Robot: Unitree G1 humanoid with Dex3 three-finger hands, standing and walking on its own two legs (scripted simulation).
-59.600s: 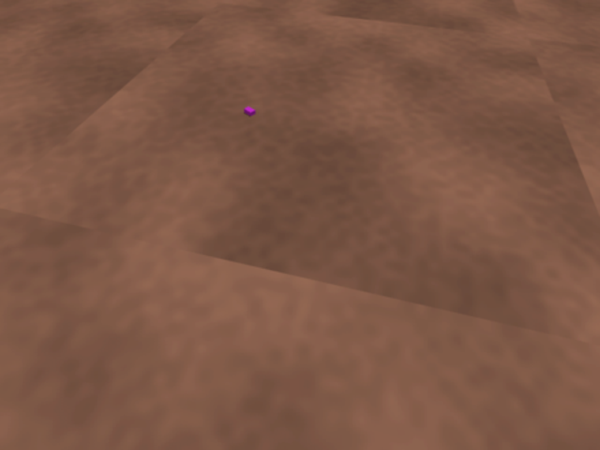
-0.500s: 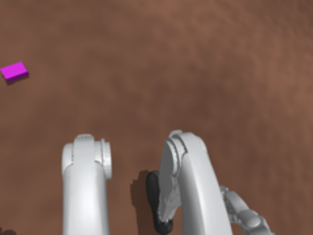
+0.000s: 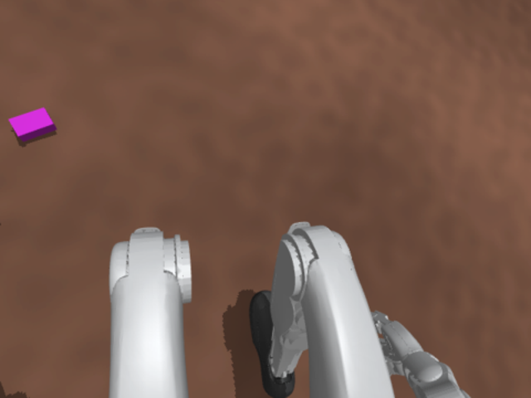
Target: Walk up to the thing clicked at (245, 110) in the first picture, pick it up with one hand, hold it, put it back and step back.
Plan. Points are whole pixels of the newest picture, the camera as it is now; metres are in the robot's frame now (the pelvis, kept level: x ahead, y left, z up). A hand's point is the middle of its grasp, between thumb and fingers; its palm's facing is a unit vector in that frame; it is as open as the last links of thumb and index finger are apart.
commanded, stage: rise first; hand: left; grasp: from above
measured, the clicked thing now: (33, 124) +0.54 +0.40 -0.29
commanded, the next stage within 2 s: approach in 1.02 s
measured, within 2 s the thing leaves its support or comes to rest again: neither
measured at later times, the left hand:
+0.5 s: hand out of the picture +0.32 +0.43 -0.15, palm faces -0.44 -0.15 -0.88, open 8.8 cm
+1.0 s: hand out of the picture +0.32 +0.44 -0.15, palm faces -0.44 -0.14 -0.89, open 8.6 cm
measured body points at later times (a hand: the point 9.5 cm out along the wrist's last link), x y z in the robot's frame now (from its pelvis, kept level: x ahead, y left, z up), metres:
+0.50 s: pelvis +0.00 +0.00 +0.00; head +0.20 +0.12 +0.39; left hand +0.33 +0.44 -0.10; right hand +0.16 -0.26 -0.10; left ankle +0.07 +0.11 -0.27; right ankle +0.10 -0.11 -0.27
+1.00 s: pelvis +0.00 +0.00 +0.00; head +0.20 +0.13 +0.38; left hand +0.34 +0.44 -0.10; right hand +0.16 -0.26 -0.10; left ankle +0.07 +0.11 -0.27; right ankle +0.10 -0.11 -0.27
